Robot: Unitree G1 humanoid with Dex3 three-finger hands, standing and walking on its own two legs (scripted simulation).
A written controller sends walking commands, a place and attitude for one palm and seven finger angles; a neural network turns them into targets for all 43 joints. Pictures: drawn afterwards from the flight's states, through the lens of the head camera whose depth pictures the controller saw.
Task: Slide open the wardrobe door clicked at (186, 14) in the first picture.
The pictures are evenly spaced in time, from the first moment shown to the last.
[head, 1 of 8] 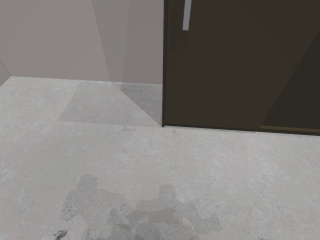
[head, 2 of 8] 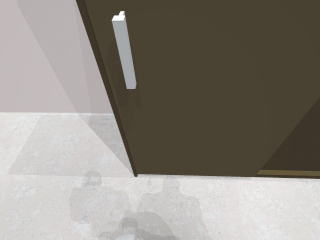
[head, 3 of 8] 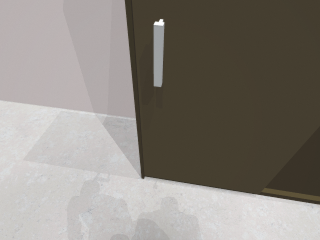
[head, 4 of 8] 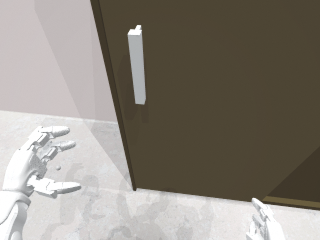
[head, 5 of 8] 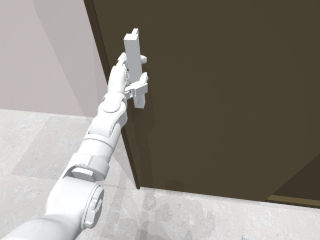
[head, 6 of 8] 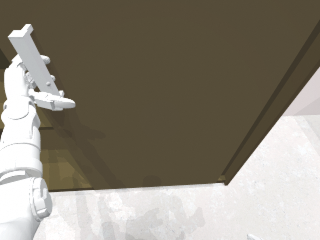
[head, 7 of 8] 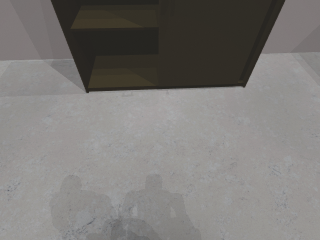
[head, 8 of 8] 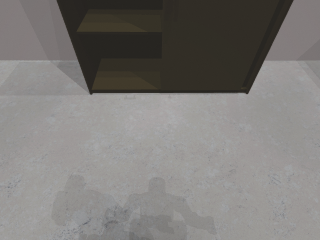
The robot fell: no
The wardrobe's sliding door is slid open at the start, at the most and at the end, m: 0.00 0.65 0.65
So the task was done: yes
